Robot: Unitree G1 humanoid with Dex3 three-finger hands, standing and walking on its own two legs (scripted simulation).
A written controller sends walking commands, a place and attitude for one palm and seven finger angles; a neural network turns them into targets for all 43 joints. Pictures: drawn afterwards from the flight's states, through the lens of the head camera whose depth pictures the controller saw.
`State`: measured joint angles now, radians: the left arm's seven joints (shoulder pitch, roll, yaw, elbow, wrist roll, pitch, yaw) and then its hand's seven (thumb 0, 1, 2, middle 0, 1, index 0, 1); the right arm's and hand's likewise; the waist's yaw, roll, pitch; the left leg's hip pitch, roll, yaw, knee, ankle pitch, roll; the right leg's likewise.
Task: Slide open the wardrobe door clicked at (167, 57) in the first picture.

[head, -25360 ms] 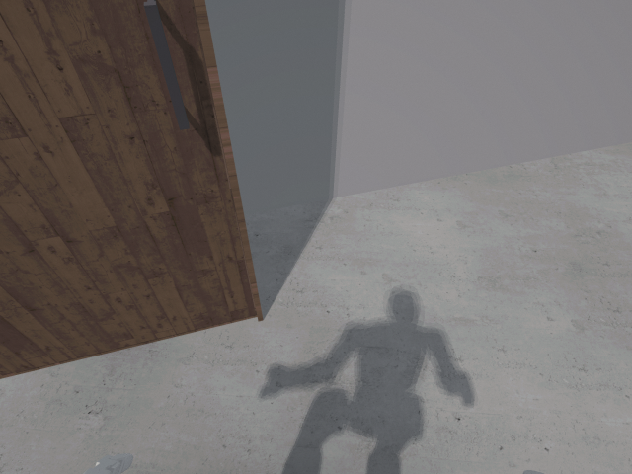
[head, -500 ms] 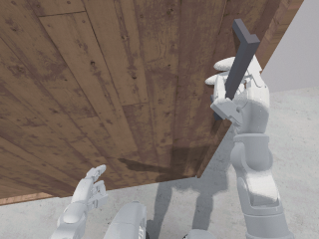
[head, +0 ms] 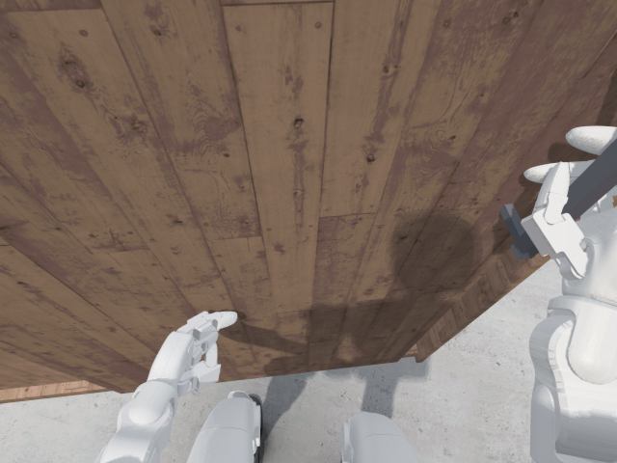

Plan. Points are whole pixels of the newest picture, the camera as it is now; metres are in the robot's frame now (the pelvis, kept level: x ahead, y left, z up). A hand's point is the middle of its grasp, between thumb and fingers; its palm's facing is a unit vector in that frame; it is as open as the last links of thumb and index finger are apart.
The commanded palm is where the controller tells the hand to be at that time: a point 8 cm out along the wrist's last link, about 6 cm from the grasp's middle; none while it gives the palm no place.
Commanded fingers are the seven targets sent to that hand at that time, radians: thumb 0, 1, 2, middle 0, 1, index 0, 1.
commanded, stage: step sideways, sliding the door along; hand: right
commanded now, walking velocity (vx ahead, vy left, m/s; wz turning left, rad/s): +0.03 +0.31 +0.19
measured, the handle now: (571, 175) +0.34 -0.22 +0.21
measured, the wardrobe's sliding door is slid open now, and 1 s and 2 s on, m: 0.07 0.31 0.51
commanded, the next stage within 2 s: none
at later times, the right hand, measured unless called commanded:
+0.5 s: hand (415, 232) +0.28 -0.08 +0.20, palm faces +0.12 +0.99 +0.01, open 5.2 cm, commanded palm +0.24 -0.06 +0.17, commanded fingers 0.00 -0.90 -0.90 0.45 1.40 0.45 1.40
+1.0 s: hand (260, 248) +0.26 +0.05 +0.21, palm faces -0.13 +0.99 +0.03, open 5.4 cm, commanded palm +0.24 +0.04 +0.18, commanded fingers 0.00 -0.90 -0.90 0.45 1.40 0.45 1.40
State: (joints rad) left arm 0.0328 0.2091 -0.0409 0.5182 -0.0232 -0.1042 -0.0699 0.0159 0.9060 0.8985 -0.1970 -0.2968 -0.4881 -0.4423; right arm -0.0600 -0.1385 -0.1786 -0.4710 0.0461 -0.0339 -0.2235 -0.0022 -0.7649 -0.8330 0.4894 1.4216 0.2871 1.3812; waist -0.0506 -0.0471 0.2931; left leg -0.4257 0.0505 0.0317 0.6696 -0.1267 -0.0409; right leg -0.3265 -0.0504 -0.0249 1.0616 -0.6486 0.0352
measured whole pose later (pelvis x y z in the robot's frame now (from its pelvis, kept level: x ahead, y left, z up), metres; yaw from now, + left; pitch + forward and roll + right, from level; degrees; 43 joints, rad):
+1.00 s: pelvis -0.05 +0.12 +0.05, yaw +6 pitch -3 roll +7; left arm 0.10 0.16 -0.01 0.55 -0.02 0.00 -0.02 0.02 0.90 0.90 -0.20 -0.30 -0.21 -0.30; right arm -0.12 -0.14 0.19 -0.34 0.02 -0.05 -0.12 0.04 -0.81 -0.85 0.45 1.40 0.36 1.39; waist -0.09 -0.03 0.22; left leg -0.70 0.00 0.05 1.56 -0.33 -0.01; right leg -0.18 -0.18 -0.03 0.40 -0.17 0.02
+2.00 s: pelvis -0.07 +0.35 +0.01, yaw +5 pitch -1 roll +3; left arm 0.01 0.16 -0.01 0.58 -0.04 -0.02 0.00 0.02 0.90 0.90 -0.20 -0.30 -0.21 -0.30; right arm -0.12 -0.10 0.06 -0.41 0.01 -0.02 -0.17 0.04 -0.78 -0.86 0.47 1.40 0.33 1.39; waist -0.09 -0.03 0.16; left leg -0.29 0.05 0.00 0.66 -0.35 -0.06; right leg -0.43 -0.08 0.06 1.05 -0.54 0.02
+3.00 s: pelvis -0.07 +0.52 +0.06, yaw +7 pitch -2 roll +8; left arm 0.10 0.13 -0.01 0.50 -0.03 -0.04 -0.04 0.02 0.90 0.90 -0.20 -0.30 -0.21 -0.30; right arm 0.01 -0.24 -0.04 -0.45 0.02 -0.13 -0.11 0.02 -0.74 -0.84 0.45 1.40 0.37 1.39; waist -0.13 -0.04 0.22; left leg -0.59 0.00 0.10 1.15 -0.44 -0.01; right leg -0.10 -0.24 0.04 0.38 -0.24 0.07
